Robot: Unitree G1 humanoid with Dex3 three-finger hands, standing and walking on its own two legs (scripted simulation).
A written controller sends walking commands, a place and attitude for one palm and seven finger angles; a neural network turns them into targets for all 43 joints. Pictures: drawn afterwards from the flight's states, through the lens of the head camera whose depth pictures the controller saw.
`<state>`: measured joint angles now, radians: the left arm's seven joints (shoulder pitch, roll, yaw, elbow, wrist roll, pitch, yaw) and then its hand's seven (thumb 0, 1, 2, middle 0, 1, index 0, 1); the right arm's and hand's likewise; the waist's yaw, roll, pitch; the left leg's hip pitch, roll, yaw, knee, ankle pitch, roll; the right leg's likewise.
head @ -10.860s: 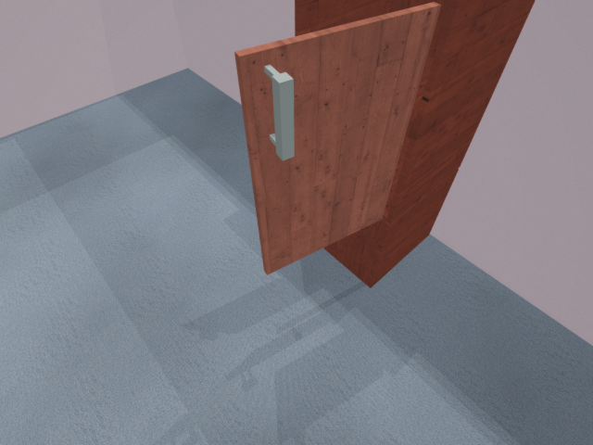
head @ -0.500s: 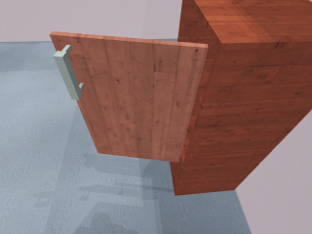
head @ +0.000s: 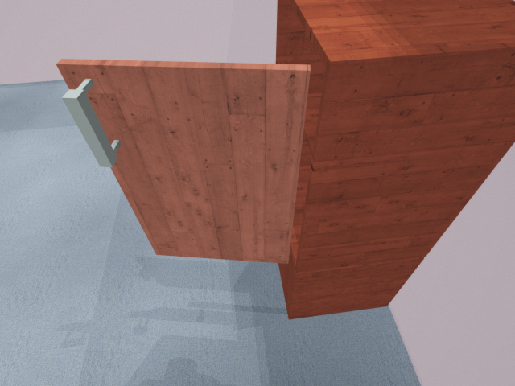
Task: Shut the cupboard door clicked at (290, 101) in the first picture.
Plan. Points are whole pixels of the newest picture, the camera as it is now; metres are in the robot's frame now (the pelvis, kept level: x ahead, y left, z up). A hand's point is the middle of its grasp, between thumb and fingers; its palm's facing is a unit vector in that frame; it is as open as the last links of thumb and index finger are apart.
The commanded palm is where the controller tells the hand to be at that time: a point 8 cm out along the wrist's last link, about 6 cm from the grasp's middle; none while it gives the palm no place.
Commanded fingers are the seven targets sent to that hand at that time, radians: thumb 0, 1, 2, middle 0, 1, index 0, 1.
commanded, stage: shuffle to correct the standing spot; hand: left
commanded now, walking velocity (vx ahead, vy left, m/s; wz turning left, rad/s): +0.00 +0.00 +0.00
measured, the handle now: (98, 124) +0.49 +0.30 +0.15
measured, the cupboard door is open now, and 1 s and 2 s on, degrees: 78 78 78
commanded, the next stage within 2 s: come to a stop and stand still in 0.94 s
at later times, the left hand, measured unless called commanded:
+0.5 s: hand out of the picture +0.00 +0.22 -0.18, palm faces +0.06 -0.97 -0.24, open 7.4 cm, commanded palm none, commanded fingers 0.00 0.90 0.90 -0.20 -0.30 -0.20 -0.30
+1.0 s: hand out of the picture +0.00 +0.27 -0.17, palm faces +0.08 -0.97 -0.24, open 7.4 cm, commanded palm none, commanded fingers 0.00 0.90 0.90 -0.20 -0.30 -0.20 -0.30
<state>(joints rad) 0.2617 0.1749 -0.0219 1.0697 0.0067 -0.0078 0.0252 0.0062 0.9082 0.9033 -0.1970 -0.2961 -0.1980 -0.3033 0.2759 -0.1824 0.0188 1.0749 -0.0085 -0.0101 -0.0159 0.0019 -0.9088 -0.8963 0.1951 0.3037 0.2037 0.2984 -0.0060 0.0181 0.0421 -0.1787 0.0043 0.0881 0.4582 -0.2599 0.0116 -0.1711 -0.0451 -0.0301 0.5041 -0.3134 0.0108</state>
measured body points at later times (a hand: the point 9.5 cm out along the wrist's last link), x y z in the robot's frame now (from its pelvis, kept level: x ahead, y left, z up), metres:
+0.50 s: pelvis +0.01 +0.02 -0.01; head +0.03 +0.03 +0.44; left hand +0.00 +0.27 -0.17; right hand +0.04 -0.22 -0.16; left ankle -0.01 +0.11 -0.74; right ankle -0.03 -0.12 -0.73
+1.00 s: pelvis +0.01 +0.08 +0.00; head +0.05 +0.08 +0.45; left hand -0.01 +0.33 -0.15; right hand +0.11 -0.16 -0.15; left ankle +0.03 +0.24 -0.70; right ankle -0.02 -0.06 -0.74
